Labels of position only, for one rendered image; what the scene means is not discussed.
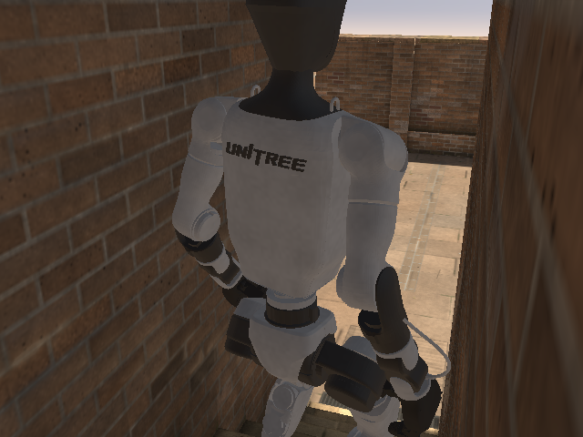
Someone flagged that stairs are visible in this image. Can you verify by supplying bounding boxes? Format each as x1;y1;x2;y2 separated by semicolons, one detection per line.
213;401;439;437

